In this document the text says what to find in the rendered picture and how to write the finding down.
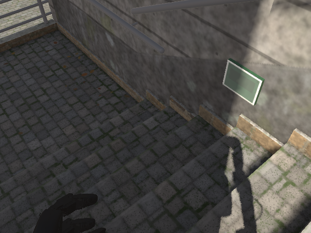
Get stairs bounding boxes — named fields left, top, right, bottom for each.
left=0, top=98, right=311, bottom=233

